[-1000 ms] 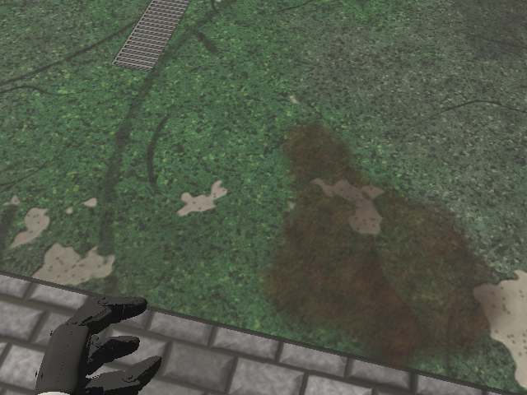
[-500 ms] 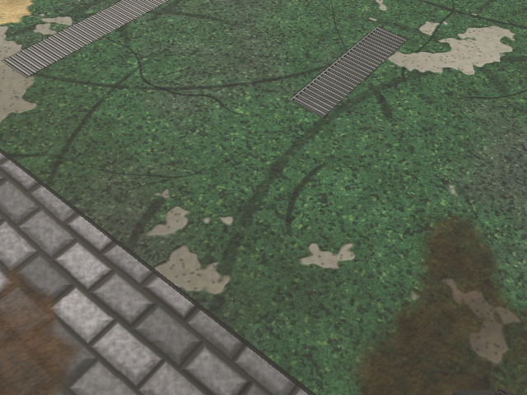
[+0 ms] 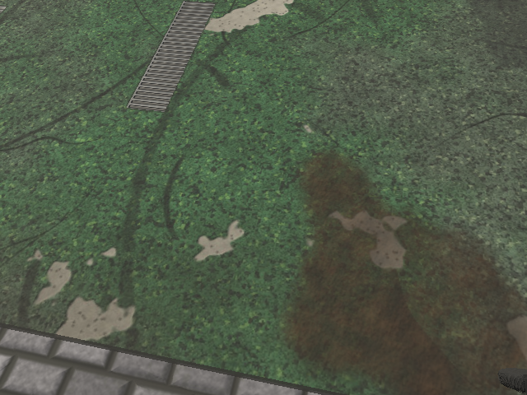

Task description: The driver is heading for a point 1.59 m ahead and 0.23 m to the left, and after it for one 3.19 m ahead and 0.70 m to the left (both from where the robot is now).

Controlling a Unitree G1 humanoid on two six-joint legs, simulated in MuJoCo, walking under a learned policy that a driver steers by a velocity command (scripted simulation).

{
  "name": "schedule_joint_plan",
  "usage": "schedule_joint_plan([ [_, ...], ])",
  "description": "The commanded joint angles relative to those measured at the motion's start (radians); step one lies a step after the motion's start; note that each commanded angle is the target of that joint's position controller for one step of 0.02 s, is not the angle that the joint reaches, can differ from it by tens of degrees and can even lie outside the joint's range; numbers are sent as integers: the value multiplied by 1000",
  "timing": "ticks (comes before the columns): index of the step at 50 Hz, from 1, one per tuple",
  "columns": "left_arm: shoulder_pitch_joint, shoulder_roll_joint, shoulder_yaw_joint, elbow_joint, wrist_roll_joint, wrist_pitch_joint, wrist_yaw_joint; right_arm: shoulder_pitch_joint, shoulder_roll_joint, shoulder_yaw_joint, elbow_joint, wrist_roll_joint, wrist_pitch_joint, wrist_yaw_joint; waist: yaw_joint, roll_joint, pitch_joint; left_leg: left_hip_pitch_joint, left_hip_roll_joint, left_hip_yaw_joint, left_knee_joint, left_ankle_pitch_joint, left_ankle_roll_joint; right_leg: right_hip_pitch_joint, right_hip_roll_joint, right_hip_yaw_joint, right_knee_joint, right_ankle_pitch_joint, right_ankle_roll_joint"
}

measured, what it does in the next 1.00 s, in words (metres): steps on the spot, turning left: left foot, then right foot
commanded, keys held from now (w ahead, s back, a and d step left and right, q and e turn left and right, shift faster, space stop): e+shift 0.04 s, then shift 0.18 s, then q+shift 0.68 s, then shift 0.10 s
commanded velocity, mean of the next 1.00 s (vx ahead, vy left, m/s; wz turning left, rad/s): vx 0.00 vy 0.00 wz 0.28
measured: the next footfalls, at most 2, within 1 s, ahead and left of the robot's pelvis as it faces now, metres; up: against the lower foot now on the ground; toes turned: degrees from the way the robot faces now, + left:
left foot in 0.26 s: +0.11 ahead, +0.14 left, +0.00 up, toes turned -15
right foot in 0.64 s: +0.06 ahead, -0.09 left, +0.00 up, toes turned +12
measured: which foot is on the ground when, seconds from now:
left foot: up 0.00-0.24, down 0.26-0.64, up 0.66-1.00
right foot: down 0.00-0.34, up 0.36-0.62, down 0.64-1.00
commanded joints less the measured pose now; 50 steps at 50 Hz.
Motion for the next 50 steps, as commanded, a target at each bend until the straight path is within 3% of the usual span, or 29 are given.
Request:
schedule_joint_plan([
  [1, -29, 174, 51, -90, -3, -2, 17, -47, -37, -4, -69, 5, -23, 6, -7, -129, -155, -76, -22, -32, -142, 48, -16, 226, -205, 288, -72, 377, -133],
  [4, -60, 173, 51, -111, 4, 6, 15, -29, -54, -6, -51, 8, -27, 17, -1, -168, -155, 5, -21, -27, -240, 70, -18, 171, -194, 310, -59, 297, -123],
  [9, -79, 153, 31, -119, 19, 14, -4, -14, -73, -5, -54, 9, -41, 37, 24, -197, -159, 130, 1, -3, -338, 14, 10, 141, -204, 368, -1, 428, -137],
  [11, -103, 147, 23, -123, 14, 15, -8, 13, -76, -6, -51, 11, -50, 46, 11, -195, -151, 198, 8, 11, -448, 43, 32, 136, -192, 390, 20, 436, -131],
  [12, -129, 122, 11, -124, 11, 15, -7, 55, -69, -3, -38, 8, -55, 53, -19, -181, -154, 279, 24, 23, -567, 149, 49, 120, -177, 364, 34, 388, -107],
  [13, -107, 68, -9, -112, 20, 8, -7, 65, -52, 8, -33, -6, -59, 59, -21, -146, -159, 391, 67, -19, -689, 327, 70, 84, -143, 331, 32, 270, -61],
  [14, -27, 2, -29, -87, 53, -1, -10, 45, -74, 16, -44, -27, -60, 59, 33, 9, -181, 464, 198, -191, -730, 528, 112, 63, -53, 222, 128, 34, 0],
  [15, 53, 29, -19, -73, 62, -9, -12, -23, -69, 31, -49, -40, -59, 58, 129, 142, -132, 392, 275, -283, -690, 649, 241, 56, 8, 134, 127, -230, 61],
  [16, 13, 64, -13, -71, 71, -16, -11, -44, -38, 38, -52, -26, -57, 61, 102, 164, -108, 316, 267, -324, -715, 476, 290, 90, -22, 89, 77, -168, 99],
  [17, -50, 95, -1, -68, 62, -21, -9, -27, -62, 29, -55, -10, -52, 64, 59, 143, -87, 313, 208, -299, -719, 353, 255, 96, -12, 70, 53, -114, 101],
  [19, -119, 100, 11, -85, 50, -17, -3, 23, -169, -3, -58, 22, -40, 57, 19, 151, -68, 331, 181, -340, -716, 254, 233, 53, 13, 18, 82, -100, 98],
  [20, -114, 87, 12, -87, 42, -19, -2, 39, -191, -13, -61, 27, -35, 49, 16, 160, -63, 358, 190, -377, -707, 259, 246, 10, 21, -6, 101, -124, 102],
  [23, -124, 51, 14, -85, 27, -38, -3, 117, -174, -23, -68, 29, -21, 32, -24, 177, -115, 502, 219, -483, -676, 428, 303, -117, 49, -8, 207, -292, 115],
  [25, -134, 47, 18, -85, 19, -49, -8, 146, -178, -35, -67, 32, -14, 23, -40, 149, -160, 592, 242, -530, -660, 547, 321, -191, 41, 28, 284, -342, 125],
  [27, -120, 44, 21, -73, 9, -57, -15, 114, -176, -45, -80, 44, 5, 14, -28, 115, -185, 587, 217, -516, -650, 561, 296, -170, 36, 38, 252, -299, 134],
  [30, -68, 36, 23, -42, 1, -63, -30, 47, -174, -52, -109, 52, 41, 10, 0, 130, -183, 457, 149, -482, -655, 454, 246, -5, 54, 3, 57, -157, 127],
  [31, -25, 40, 28, -23, 2, -64, -33, 20, -169, -50, -120, 60, 47, 9, 28, 132, -182, 392, 116, -464, -640, 381, 219, 89, 54, -16, -64, -47, 118],
  [32, 13, 69, 41, -5, 5, -60, -30, 18, -147, -42, -128, 63, 49, 8, 40, 114, -180, 281, 67, -426, -603, 236, 173, 217, -1, 0, -162, 61, 97],
  [33, -1, 154, 56, -17, 26, -51, -23, 84, -78, -23, -126, 53, 50, 11, -8, -104, -179, 96, -60, -278, -396, -97, 110, 328, -229, 243, -213, 39, -1],
  [34, -71, 181, 55, -51, 79, -52, -26, 131, -122, -39, -128, 41, 37, 12, -41, -246, -113, -26, -108, -181, -182, -267, 66, 207, -407, 430, -222, 141, -124],
  [35, -124, 142, 43, -77, 85, -59, -21, 149, -194, -58, -117, 30, 28, 17, -61, -195, -77, -28, -21, -148, -14, -237, 39, 146, -451, 393, -217, 196, -169],
  [36, -171, 93, 27, -88, 71, -62, -12, 169, -216, -67, -91, 32, 31, 19, -72, -125, -52, -23, 2, -124, 45, -164, 25, 124, -382, 270, -198, 187, -136],
  [37, -188, 79, 22, -92, 54, -61, -2, 187, -194, -64, -69, 30, 38, 17, -72, -96, -43, -44, 9, -111, 91, -88, 13, 145, -314, 181, -179, 151, -98],
  [38, -187, 74, 17, -91, 43, -58, 8, 196, -169, -57, -64, 30, 44, 19, -62, -106, -36, -73, 21, -92, 150, -39, 1, 163, -286, 116, -165, 205, -86],
  [40, -140, 74, 11, -87, 47, -51, 20, 161, -146, -43, -90, 39, 45, 27, -27, -122, -32, -112, 52, -18, 196, 5, -26, 190, -264, 11, -154, 367, -109],
  [44, -46, 109, 21, -67, 54, -28, 22, 76, -114, -17, -154, 39, 42, 41, 39, -127, -53, -167, 120, 46, 81, 14, -70, 319, -314, -41, -157, 459, -161],
  [50, -55, 158, 39, -47, 31, -21, -16, 53, -68, 9, -186, 19, 44, 50, 33, -116, -85, -8, 121, 90, -139, -36, -39, 301, -356, -115, -145, 552, -192],
])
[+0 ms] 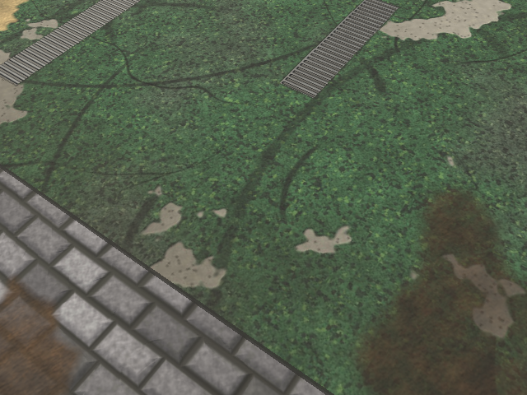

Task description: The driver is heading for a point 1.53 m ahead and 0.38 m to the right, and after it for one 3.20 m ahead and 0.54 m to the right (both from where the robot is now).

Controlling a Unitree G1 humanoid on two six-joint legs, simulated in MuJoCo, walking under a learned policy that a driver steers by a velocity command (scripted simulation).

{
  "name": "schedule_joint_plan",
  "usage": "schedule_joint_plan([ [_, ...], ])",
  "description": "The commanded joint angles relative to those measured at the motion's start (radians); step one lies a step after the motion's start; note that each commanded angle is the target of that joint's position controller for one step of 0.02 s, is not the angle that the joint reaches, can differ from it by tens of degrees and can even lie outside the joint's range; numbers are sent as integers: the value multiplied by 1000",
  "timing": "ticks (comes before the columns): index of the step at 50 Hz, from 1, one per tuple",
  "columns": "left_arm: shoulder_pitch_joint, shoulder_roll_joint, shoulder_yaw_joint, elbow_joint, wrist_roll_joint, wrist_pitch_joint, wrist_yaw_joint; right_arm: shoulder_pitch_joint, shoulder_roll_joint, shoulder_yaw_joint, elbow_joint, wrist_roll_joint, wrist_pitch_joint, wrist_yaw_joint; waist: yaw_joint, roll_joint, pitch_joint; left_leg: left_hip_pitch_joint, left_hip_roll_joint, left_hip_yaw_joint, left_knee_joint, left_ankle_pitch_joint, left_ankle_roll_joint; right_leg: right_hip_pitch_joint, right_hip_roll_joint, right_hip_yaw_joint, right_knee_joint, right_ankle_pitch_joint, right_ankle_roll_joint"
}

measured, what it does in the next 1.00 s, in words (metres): walks ahead, turning right: left foot, then right foot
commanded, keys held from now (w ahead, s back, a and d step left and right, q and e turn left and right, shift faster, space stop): shift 0.10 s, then e+shift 0.30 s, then w+e+shift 0.42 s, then w+shift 0.08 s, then w+q+shift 0.10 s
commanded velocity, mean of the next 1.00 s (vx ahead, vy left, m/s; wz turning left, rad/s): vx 0.38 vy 0.00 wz -0.45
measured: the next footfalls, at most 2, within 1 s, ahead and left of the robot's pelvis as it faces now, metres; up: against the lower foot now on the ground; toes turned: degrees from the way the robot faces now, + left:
left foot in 0.16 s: +0.06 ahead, +0.16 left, +0.00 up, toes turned +5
right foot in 0.76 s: +0.11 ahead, -0.15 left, +0.00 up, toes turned -31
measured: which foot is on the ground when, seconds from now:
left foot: up 0.00-0.14, down 0.16-0.76, up 0.78-1.00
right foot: down 0.00-0.16, up 0.18-0.74, down 0.76-1.00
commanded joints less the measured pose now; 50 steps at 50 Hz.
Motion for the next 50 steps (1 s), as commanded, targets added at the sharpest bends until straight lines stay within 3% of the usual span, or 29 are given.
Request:
schedule_joint_plan([
  [1, -8, 220, 67, -50, -17, -10, -16, -70, -61, -6, -106, -6, -16, 2, 18, -135, -115, -10, -19, 40, -119, -26, 24, 149, -289, 164, -61, 610, -204],
  [5, -10, 231, 69, -16, -52, -19, -31, -66, -61, -9, -104, -1, -7, 9, -5, -180, -137, 148, -67, 72, -379, 11, 89, 152, -292, 149, 24, 627, -161],
  [6, -14, 213, 58, -3, -62, -21, -30, -30, -54, -8, -85, -6, -9, 10, -32, -169, -150, 263, -84, 71, -542, 125, 124, 109, -266, 141, 75, 600, -130],
  [7, 27, 159, 34, 27, -58, -29, -32, 12, -75, -11, -67, -15, -13, 4, -52, -108, -180, 454, -66, 27, -695, 335, 159, 12, -224, 112, 133, 533, -67],
  [8, 45, 71, -9, 16, -4, -44, -42, 84, -119, -10, -60, -36, -18, -12, -51, 52, -305, 752, 130, -176, -617, 771, 205, -174, -163, 80, 248, 172, 20],
  [9, 89, 34, -26, 21, 15, -45, -54, 23, -106, 9, -64, -61, -30, -20, -7, 196, -316, 719, 308, -282, -538, 1021, 375, -279, -102, 120, 349, -380, 99],
  [10, 73, 118, -3, 46, -2, -35, -56, 7, -56, 21, -74, -57, -39, -17, -41, 111, -301, 706, 294, -204, -497, 1146, 418, -329, -80, 193, 481, -480, 139],
  [11, 52, 170, 15, 5, -38, -29, -48, 10, -130, -8, -34, -57, -45, -13, -47, 175, -302, 605, 305, -208, -566, 830, 460, -346, -74, 186, 561, -424, 144],
  [12, 24, 224, 37, 23, -51, -16, -30, -31, -159, -23, -33, -47, -52, -12, -55, 124, -215, 540, 250, -179, -614, 654, 425, -380, -76, 191, 648, -379, 150],
  [13, 29, 247, 53, 27, -49, 2, -17, -70, -153, -22, -26, -34, -57, -16, -45, 141, -140, 471, 236, -136, -637, 627, 397, -415, -62, 203, 722, -328, 155],
  [15, 105, 214, 59, 50, -50, 33, 0, -129, -101, -6, -29, -41, -62, -28, -1, 122, -109, 379, 211, -24, -670, 593, 371, -385, -43, 202, 829, -241, 174],
  [17, 104, 176, 57, 35, -49, 43, 11, -140, -54, 5, -22, -50, -64, -42, -1, 118, -97, 374, 199, 44, -697, 487, 353, -407, -55, 184, 832, -155, 183],
  [19, 65, 144, 50, -4, -43, 45, 9, -125, -45, 4, -6, -52, -62, -53, -16, 107, -93, 415, 211, 69, -705, 430, 356, -441, -77, 176, 753, -108, 189],
  [20, 50, 128, 44, -23, -40, 44, 1, -118, -52, 1, 1, -52, -59, -56, -23, 101, -99, 439, 220, 79, -704, 420, 359, -441, -90, 173, 700, -94, 188],
  [22, 22, 119, 36, -61, -42, 35, -24, -53, -104, -22, 16, -31, -69, -50, -63, 107, -141, 498, 274, 25, -783, 41, 359, -458, -122, 157, 630, -86, 163],
  [24, -9, 133, 38, -94, -45, 24, -46, -26, -139, -36, 32, -18, -89, -40, -69, 107, -111, 526, 322, -33, -853, -193, 345, -506, -137, 156, 596, -102, 124],
  [31, -67, 100, 28, -134, -65, 5, -65, 21, -173, -64, 78, -6, -134, -2, -57, 39, -3, 627, 336, 85, -912, -204, 300, -594, -177, 150, 505, -125, 34],
  [32, -90, 119, 29, -134, 39, 38, -113, 55, -149, -44, 82, -78, -120, 17, -64, 42, -43, 606, 300, 189, -867, -227, 247, -495, -122, 74, 406, -89, 15],
  [34, -133, 121, 32, -146, 20, 45, -143, 65, -164, -44, 88, -67, -103, 31, -80, 88, -37, 523, 267, 252, -829, -232, 213, -363, -78, -7, 365, -107, -21],
  [36, -71, 121, 32, -124, 7, 40, -137, 39, -190, -45, 82, -54, -86, 36, -23, 80, -22, 454, 273, 301, -727, -147, 199, -235, -39, -51, 316, -114, -55],
  [37, 65, 134, 41, -74, 4, 31, -117, 14, -193, -43, 77, -44, -79, 38, 63, 32, -61, 387, 243, 362, -531, 87, 185, -66, 18, -75, 267, -110, -75],
  [38, 348, 195, 71, 35, 3, 18, -85, -14, -164, -30, 64, -49, -76, 40, 202, -126, -149, 243, 171, 405, -111, 340, 162, 199, 77, -8, 219, -186, -111],
  [39, 416, 333, 94, 58, -8, 11, -63, -103, -23, 13, -24, -55, -87, 42, 210, -433, -72, -197, 22, 352, 255, -211, 102, 300, -166, 492, -23, -442, -187],
  [40, 311, 372, 88, -12, -8, -2, -59, -210, -59, 13, -108, -89, -105, 41, 180, -327, -79, -443, -76, 65, 395, -233, 72, 301, -259, 918, -201, -498, -254],
  [41, 264, 341, 81, -20, -3, -5, -56, -209, -97, 10, -113, -87, -118, 40, 145, -196, -51, -496, -16, 11, 399, -129, 79, 318, -307, 855, -199, -412, -257],
  [43, 220, 269, 57, -16, 9, -24, -44, -39, -124, 14, -26, -86, -137, 38, 45, -109, -61, -339, 53, 15, 260, 28, 96, 211, -243, 656, -166, -281, -222],
  [44, 171, 228, 38, -19, 3, -40, -42, 11, -129, 15, 7, -93, -130, 42, 8, -103, -55, -267, 61, 13, 212, 86, 96, 150, -191, 597, -192, -267, -199],
  [46, 169, 185, 17, 0, -3, -75, -45, 19, -117, 22, 28, -87, -104, 53, -14, -102, -21, -227, 58, 34, 163, 172, 89, 89, -157, 521, -250, -159, -194],
  [50, 254, 184, 14, 60, -8, -111, -59, -111, -73, 44, 17, -51, -94, 68, 17, -55, 56, -283, 29, 100, -22, 317, 125, 142, -108, 313, -304, 242, -139],
])
Over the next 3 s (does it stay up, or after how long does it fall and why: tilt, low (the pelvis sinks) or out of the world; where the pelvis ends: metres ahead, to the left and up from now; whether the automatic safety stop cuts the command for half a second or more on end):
stays up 2.00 -0.22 -0.03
